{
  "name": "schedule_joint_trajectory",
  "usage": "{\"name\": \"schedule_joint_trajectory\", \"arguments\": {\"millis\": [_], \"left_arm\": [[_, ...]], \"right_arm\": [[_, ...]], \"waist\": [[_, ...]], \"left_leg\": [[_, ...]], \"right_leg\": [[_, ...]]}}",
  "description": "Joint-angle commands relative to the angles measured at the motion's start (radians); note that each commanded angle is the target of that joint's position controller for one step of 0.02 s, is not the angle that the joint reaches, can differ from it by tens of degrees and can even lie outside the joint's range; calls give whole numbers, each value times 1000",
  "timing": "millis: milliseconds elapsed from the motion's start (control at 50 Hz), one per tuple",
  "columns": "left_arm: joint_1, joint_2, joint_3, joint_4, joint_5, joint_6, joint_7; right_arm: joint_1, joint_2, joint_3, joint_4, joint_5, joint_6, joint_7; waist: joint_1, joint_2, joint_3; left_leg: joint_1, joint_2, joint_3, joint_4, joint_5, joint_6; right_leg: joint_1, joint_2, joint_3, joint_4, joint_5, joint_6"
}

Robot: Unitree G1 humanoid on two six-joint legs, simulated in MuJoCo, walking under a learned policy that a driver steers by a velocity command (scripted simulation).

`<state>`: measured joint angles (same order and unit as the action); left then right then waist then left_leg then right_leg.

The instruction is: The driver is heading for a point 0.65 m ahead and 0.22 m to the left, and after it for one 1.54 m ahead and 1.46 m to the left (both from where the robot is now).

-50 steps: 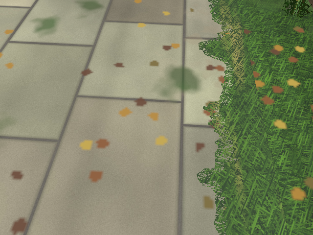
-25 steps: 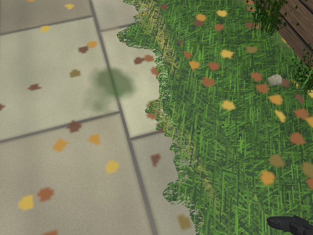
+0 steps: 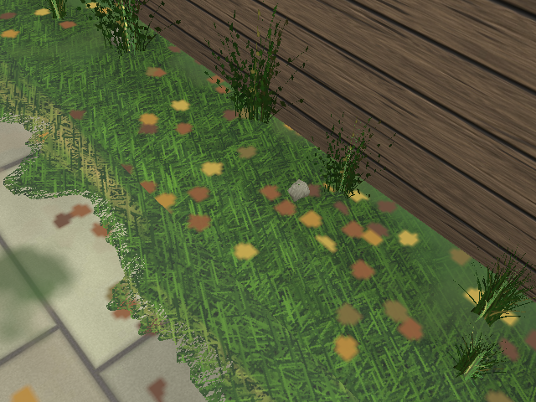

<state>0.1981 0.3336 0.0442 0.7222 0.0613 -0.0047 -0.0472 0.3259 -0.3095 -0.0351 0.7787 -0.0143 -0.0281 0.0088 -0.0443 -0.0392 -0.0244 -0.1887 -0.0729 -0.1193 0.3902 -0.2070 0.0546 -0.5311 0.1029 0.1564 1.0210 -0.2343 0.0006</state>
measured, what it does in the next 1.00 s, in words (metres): walks ahead, turning left: right foot, then left foot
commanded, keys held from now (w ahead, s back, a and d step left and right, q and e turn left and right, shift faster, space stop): w+q+shift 0.74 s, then q+shift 0.26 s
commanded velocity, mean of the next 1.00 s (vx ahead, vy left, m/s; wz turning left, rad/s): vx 0.81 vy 0.00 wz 0.77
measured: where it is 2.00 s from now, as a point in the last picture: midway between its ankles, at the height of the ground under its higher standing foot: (137, 339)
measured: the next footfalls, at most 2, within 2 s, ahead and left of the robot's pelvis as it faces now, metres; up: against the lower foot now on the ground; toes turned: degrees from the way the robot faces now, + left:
right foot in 0.26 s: +0.19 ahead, -0.13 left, +0.00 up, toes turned +12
left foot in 0.70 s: +0.53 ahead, +0.23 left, +0.00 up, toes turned +34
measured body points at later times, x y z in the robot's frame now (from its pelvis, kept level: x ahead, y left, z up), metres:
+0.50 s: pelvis +0.24 +0.01 -0.01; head +0.26 +0.01 +0.44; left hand +0.18 +0.30 -0.12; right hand +0.49 -0.20 -0.11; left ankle +0.27 +0.14 -0.65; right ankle +0.16 -0.14 -0.75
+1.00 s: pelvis +0.58 +0.22 -0.01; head +0.63 +0.26 +0.43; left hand +0.58 +0.54 -0.09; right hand +0.81 +0.03 -0.14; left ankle +0.50 +0.20 -0.74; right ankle +0.83 +0.24 -0.69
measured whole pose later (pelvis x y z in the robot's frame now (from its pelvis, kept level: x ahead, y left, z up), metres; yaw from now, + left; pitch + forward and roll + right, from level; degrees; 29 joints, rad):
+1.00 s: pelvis +0.58 +0.22 -0.01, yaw +49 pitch +1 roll +1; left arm 0.05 0.26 -0.02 0.59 0.04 -0.05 0.01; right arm 0.37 -0.32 -0.07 0.78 0.00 -0.01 0.01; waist -0.07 0.00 0.10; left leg -0.14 -0.22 -0.19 0.48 -0.30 0.15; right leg -0.71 -0.07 0.09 0.78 -0.11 0.05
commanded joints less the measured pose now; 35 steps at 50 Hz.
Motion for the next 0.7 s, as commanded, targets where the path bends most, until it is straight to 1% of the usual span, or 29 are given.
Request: {"name": "schedule_joint_trajectory", "arguments": {"millis": [20, 60, 80, 140, 180, 200, 220, 240, 260, 280, 300, 320, 340, 360, 380, 400, 420, 460, 500, 520, 540, 560, 580, 600, 620, 640, 660, 680, 700], "left_arm": [[-94, 74, 4, -85, 7, -25, 1], [-170, 56, -11, -107, -6, -31, 5], [-199, 45, -17, -116, -12, -34, 6], [-255, 26, -29, -142, -28, -46, 10], [-254, 18, -33, -154, -43, -58, 20], [-220, 18, -32, -149, -51, -66, 29], [-145, 29, -27, -127, -53, -76, 43], [-35, 79, -9, -97, -44, -85, 65], [133, 167, 21, -75, -25, -90, 87], [217, 272, 55, -65, 4, -74, 96], [154, 213, 53, -61, 7, -68, 92], [111, 122, 27, -80, 0, -75, 83], [95, 76, 14, -75, -4, -82, 74], [105, 55, 6, -59, -11, -86, 72], [127, 48, 4, -39, -20, -91, 70], [145, 50, 6, -21, -29, -97, 65], [163, 47, 7, -7, -32, -104, 59], [166, 34, 5, 13, -33, -116, 50], [139, 24, 2, 30, -30, -129, 49], [129, 27, 3, 39, -28, -132, 49], [136, 37, 5, 50, -30, -134, 50], [161, 41, 5, 67, -31, -134, 52], [177, 61, 8, 79, -30, -133, 55], [191, 87, 13, 84, -29, -132, 58], [215, 120, 20, 88, -28, -125, 64], [210, 160, 31, 85, -23, -109, 72], [178, 200, 43, 75, -15, -88, 78], [140, 210, 48, 52, -13, -76, 77], [134, 171, 43, 42, -16, -79, 62]], "right_arm": [[13, -144, -38, -43, 15, -28, 16], [81, -156, -49, -27, 14, -27, 12], [100, -162, -55, -21, 14, -26, 9], [117, -168, -66, -14, 11, -19, 9], [99, -164, -72, -13, 6, -14, 14], [82, -160, -74, -16, 5, -12, 15], [53, -156, -76, -21, 9, -13, 15], [30, -136, -73, -28, 19, -23, 15], [-8, -77, -58, -54, 35, -44, 19], [18, 11, -27, -102, 71, -57, 14], [-16, -51, -29, -96, 44, -38, 1], [-65, -76, -39, -90, 14, -28, 8], [-65, -72, -42, -82, 1, -22, 23], [-74, -69, -44, -85, -12, -11, 40], [-92, -58, -43, -92, -20, 2, 54], [-117, -44, -38, -108, -22, 10, 63], [-148, -36, -35, -126, -21, 15, 70], [-212, -32, -29, -162, -20, 21, 80], [-272, -35, -23, -199, -16, 24, 88], [-298, -37, -18, -210, -16, 25, 92], [-335, -36, -11, -226, -18, 25, 99], [-374, -32, -4, -234, -21, 24, 105], [-395, -16, 6, -243, -20, 23, 108], [-392, -19, 8, -240, -17, 23, 106], [-359, -33, 5, -230, -14, 23, 100], [-269, -59, -4, -209, -9, 20, 92], [-97, -96, -21, -166, -6, 16, 81], [140, -154, -51, -92, -9, 10, 63], [191, -221, -91, -57, 11, 21, 37]], "waist": [[6, 181, 101], [-28, 199, 105], [-37, 203, 103], [-46, 202, 88], [-32, 197, 79], [-10, 185, 70], [36, 150, 52], [89, 105, -1], [183, -22, -96], [200, -252, -236], [167, -137, -169], [150, -41, -85], [127, -17, -44], [114, -36, -13], [106, -66, 33], [103, -74, 60], [100, -75, 75], [83, -71, 106], [54, -76, 149], [46, -69, 168], [48, -51, 186], [62, -18, 199], [62, -9, 204], [52, -17, 174], [29, -42, 127], [-30, -73, 60], [-126, -99, -41], [-226, -82, -160], [-223, 69, -195]], "left_leg": [[-8, 190, -350, -261, -350, 124], [11, 184, -356, -265, -297, 139], [18, 181, -357, -259, -277, 142], [11, 176, -369, -220, -241, 152], [-43, 172, -381, -189, -224, 155], [-91, 167, -388, -170, -204, 149], [-172, 144, -367, -121, -183, 130], [-311, 106, -321, -21, -174, 102], [-465, 35, -205, 234, -208, 64], [-673, -43, -20, 530, -331, 37], [-735, 59, 32, 710, -248, 44], [-735, 88, 36, 776, -170, 45], [-718, 114, 42, 791, -122, 35], [-710, 137, 49, 799, -102, 30], [-732, 154, 61, 818, -91, 24], [-758, 162, 70, 841, -64, 21], [-782, 168, 73, 864, -35, 19], [-807, 175, 75, 874, 26, 12], [-766, 181, 93, 796, 103, 10], [-725, 178, 119, 732, 135, 15], [-669, 177, 162, 641, 168, 28], [-617, 157, 220, 563, 180, 48], [-538, 131, 267, 484, 175, 75], [-449, 87, 310, 442, 163, 101], [-380, 39, 344, 425, 130, 119], [-283, 2, 346, 412, 76, 138], [-101, -31, 324, 414, 6, 161], [193, -55, 263, 354, -15, 195], [440, -23, 131, 267, -78, 208]], "right_leg": [[-145, -92, -105, -82, 61, 42], [-124, -93, -123, -205, 42, 64], [-102, -87, -128, -269, 33, 68], [-3, -53, -140, -427, -29, 63], [122, -33, -139, -521, -48, 46], [232, -31, -132, -582, -12, 32], [399, -46, -124, -669, 54, 9], [639, -104, -88, -662, 48, -14], [878, -290, 86, -702, -160, -53], [1049, -554, 464, -774, -493, -148], [900, -574, 513, -770, -567, -172], [796, -508, 402, -772, -489, -154], [727, -455, 280, -797, -369, -132], [681, -419, 189, -824, -292, -115], [648, -390, 113, -846, -226, -101], [631, -372, 59, -859, -158, -92], [623, -366, 13, -867, -84, -92], [585, -359, -86, -893, 46, -92], [510, -336, -201, -925, 175, -80], [480, -320, -262, -941, 232, -72], [455, -313, -308, -960, 275, -62], [457, -298, -352, -963, 372, -54], [457, -295, -393, -944, 547, -45], [488, -300, -415, -889, 835, -37], [546, -314, -420, -795, 1110, -31], [584, -334, -420, -646, 1289, -28], [568, -362, -408, -422, 1380, -39], [449, -367, -384, -125, 1279, -49], [199, -230, -388, 249, 591, -22]]}}
Velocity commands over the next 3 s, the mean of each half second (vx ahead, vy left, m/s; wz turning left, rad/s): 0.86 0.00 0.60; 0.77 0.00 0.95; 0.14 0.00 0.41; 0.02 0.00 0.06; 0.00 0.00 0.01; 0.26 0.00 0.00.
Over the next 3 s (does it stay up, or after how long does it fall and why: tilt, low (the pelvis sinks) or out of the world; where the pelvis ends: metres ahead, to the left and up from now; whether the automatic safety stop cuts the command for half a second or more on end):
stays up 0.77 0.34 -0.01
